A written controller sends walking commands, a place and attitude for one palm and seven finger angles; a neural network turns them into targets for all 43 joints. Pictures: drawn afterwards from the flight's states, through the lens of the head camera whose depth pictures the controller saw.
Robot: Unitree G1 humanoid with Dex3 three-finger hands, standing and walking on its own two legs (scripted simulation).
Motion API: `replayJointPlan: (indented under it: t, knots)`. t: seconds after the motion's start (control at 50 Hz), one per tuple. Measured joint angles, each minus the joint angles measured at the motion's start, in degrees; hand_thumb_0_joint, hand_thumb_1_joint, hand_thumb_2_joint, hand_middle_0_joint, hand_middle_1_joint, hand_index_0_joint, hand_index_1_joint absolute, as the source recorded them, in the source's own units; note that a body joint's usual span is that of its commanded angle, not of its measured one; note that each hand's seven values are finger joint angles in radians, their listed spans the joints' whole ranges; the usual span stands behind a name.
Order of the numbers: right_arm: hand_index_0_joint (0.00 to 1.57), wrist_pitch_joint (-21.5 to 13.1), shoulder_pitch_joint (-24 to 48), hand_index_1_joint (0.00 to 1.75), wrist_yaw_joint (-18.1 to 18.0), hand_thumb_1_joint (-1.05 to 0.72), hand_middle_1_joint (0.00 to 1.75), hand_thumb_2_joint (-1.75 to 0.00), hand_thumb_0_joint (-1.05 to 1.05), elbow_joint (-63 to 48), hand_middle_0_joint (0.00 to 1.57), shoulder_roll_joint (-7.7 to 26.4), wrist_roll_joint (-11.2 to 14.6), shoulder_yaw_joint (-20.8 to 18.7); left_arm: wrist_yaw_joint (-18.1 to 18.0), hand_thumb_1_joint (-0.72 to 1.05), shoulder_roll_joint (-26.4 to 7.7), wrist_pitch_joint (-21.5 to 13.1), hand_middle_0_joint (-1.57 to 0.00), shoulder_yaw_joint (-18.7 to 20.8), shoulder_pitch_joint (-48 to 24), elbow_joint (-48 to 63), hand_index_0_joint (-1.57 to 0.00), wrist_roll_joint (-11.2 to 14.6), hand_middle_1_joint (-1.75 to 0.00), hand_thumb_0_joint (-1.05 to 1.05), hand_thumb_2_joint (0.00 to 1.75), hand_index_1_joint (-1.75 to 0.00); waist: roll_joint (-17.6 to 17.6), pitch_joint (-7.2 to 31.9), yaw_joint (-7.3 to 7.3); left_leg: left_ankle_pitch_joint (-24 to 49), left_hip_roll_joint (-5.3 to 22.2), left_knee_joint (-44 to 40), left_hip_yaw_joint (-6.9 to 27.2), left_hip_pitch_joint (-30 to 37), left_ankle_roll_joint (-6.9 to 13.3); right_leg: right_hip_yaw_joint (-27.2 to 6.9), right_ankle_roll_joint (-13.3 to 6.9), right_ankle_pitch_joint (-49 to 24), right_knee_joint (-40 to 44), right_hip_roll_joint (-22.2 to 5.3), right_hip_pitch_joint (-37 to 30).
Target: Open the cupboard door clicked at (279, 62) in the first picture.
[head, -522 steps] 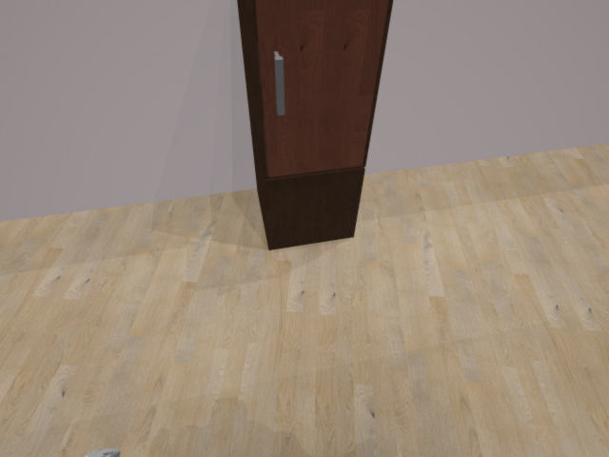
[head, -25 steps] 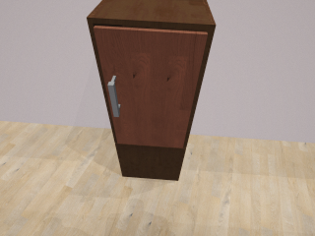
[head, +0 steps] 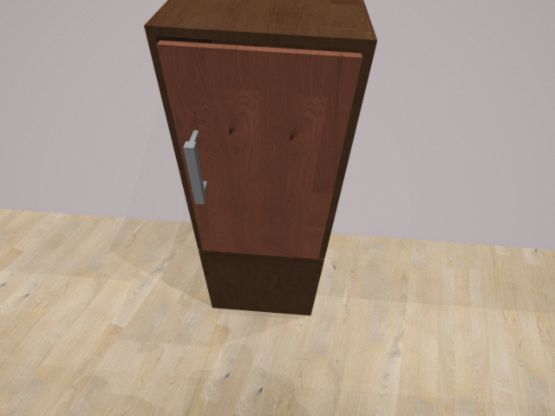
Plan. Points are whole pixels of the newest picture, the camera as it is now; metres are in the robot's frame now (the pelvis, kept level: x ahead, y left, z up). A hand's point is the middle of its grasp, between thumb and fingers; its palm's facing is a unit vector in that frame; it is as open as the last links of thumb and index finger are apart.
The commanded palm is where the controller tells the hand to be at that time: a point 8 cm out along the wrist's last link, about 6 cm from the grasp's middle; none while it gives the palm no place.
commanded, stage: look again from close up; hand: left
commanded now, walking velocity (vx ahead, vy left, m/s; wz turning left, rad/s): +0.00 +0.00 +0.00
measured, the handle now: (197, 168) +0.59 +0.21 +0.00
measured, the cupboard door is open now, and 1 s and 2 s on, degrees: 0 0 0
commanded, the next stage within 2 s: shuffle to correct the standing spot in 0.20 s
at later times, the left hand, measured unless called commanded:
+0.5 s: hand out of the picture -0.02 +0.15 -0.18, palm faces +0.08 -0.99 -0.14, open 7.4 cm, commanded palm none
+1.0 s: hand out of the picture +0.12 +0.21 -0.18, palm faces +0.06 -0.97 -0.24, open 7.4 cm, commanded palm none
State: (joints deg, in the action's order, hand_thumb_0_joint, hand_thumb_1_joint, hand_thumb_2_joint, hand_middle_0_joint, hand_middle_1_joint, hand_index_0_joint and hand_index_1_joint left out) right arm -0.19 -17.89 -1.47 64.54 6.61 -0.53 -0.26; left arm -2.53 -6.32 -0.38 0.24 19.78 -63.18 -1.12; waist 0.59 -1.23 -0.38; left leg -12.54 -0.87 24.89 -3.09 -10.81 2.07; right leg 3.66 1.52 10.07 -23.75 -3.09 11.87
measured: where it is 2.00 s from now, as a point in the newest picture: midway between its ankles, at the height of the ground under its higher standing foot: outside the picture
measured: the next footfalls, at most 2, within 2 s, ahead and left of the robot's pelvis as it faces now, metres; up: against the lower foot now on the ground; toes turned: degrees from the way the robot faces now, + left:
none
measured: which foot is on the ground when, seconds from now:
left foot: down 0.00-1.00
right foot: down 0.00-1.00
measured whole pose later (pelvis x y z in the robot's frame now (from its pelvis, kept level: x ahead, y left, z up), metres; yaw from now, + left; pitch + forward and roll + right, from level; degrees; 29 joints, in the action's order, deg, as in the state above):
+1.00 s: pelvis +0.06 +0.02 -0.01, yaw +0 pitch -2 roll +0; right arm -0.9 -16.3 -2.5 58.1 10.5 -0.9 -0.7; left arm -3.3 -10.1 0.4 0.7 15.5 -55.8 -0.8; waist -0.5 1.6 0.1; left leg -21.5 -2.6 31.2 -3.6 -8.2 3.8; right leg 2.4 3.3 19.3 -31.3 -4.9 9.9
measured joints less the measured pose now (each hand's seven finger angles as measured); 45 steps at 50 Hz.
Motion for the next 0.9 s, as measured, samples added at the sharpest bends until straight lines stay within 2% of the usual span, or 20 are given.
replayJointPlan:
  t: [0.38, 0.56, 0.62, 0.68, 0.78, 0.9]
  knots:
    - [0.20, -0.01, -0.10, 0.30, -0.06, -0.91, 0.30, -0.90, 0.01, 0.18, 0.20, 0.07, -0.19, 0.13, 0.17, 0.91, 0.23, -0.03, -0.19, 0.01, 0.07, -0.40, -0.20, -0.17, -0.29, 0.00, 0.89, -0.30, 0.05, 0.44, -0.13, -0.18, -0.08, -0.45, 0.06, 0.46, -0.03, 0.05, 0.00, 0.37, 0.13, -0.06, -0.33]
    - [0.20, 1.00, -3.28, 0.30, 0.16, -0.91, 0.30, -0.90, 0.01, -0.57, 0.20, 0.74, -0.84, -0.31, 0.84, 0.91, 0.15, 0.41, -0.19, 1.54, 2.74, 0.45, -0.20, -0.47, -0.29, 0.00, 0.89, -0.30, -0.57, 1.93, -0.80, -5.16, 0.45, 5.90, 0.62, -2.04, 0.18, 0.49, -0.23, 4.41, -3.91, 0.26, 0.87]
    - [0.20, 1.08, -4.01, 0.30, 0.87, -0.91, 0.30, -0.90, 0.01, -3.79, 0.20, 1.51, -1.59, 0.00, 0.56, 0.91, -0.75, 0.42, -0.20, 0.50, 3.91, 1.26, -0.20, -0.62, -0.29, 0.00, 0.89, -0.30, -0.01, 1.44, 0.40, -7.19, -0.08, 8.84, 0.50, -3.28, 0.75, 0.37, -0.33, 6.96, -7.52, -0.43, 2.42]
    - [0.20, -0.23, -5.09, 0.30, -0.22, -0.91, 0.30, -0.90, 0.01, -6.24, 0.20, 2.13, -1.16, 0.01, 0.25, 0.91, -1.58, 1.24, -0.20, 0.03, 4.20, 1.31, -0.20, -0.59, -0.29, 0.00, 0.89, -0.30, -0.14, 2.63, 1.28, -8.85, -1.02, 9.47, -0.09, -3.02, 1.45, -0.62, -1.68, 9.43, -10.39, -1.19, 3.35]
    - [0.20, -1.23, -4.22, 0.30, -1.28, -0.91, 0.30, -0.90, 0.01, -6.85, 0.20, 2.19, -0.41, 0.46, -0.31, 0.91, -2.83, 0.70, -0.19, 0.42, 1.94, 3.22, -0.20, 0.02, -0.29, 0.01, 0.89, -0.30, -1.30, 3.19, 0.95, -9.95, -1.05, 9.03, -0.12, -0.94, 1.53, -0.89, 0.71, 9.59, -9.29, -1.21, 1.05]
    - [0.20, -0.76, -0.99, 0.30, -1.34, -0.92, 0.30, -0.90, 0.02, -6.36, 0.20, 3.15, -0.37, -0.10, -0.76, 0.91, -3.63, 0.28, -0.19, 0.67, -1.96, 6.27, -0.20, 0.28, -0.29, 0.00, 0.89, -0.30, -1.47, 3.16, 0.45, -9.88, -1.47, 7.69, -0.11, 1.25, 1.73, -0.90, 1.43, 9.70, -8.58, -1.59, -0.87]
